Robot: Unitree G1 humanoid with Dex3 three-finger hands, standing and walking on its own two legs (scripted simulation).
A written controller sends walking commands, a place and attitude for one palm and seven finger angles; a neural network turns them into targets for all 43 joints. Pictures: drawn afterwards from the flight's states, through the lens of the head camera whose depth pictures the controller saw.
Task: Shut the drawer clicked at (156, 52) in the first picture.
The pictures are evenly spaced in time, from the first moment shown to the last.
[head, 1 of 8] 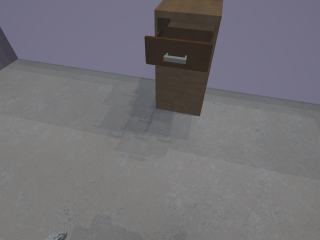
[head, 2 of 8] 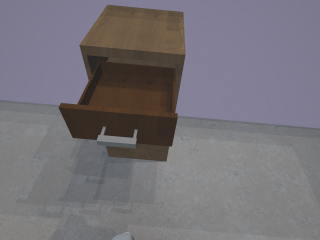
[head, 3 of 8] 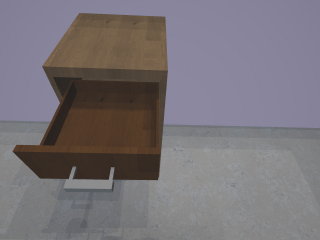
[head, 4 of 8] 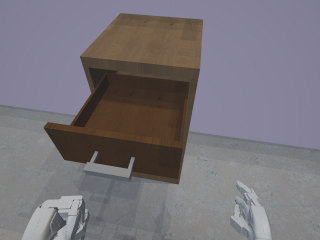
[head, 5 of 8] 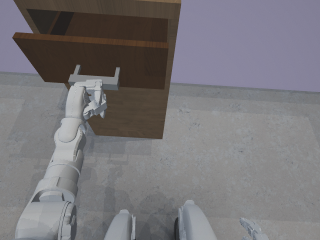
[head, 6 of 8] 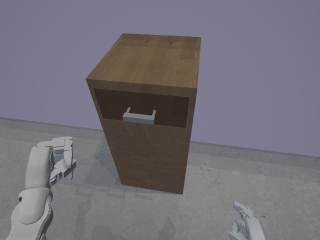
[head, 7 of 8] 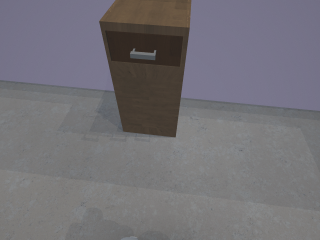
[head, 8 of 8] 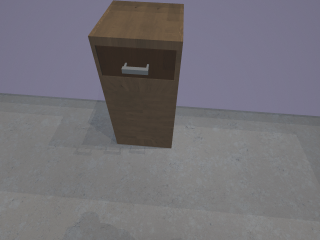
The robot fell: no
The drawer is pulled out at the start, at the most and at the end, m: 0.30 0.30 0.00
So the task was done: yes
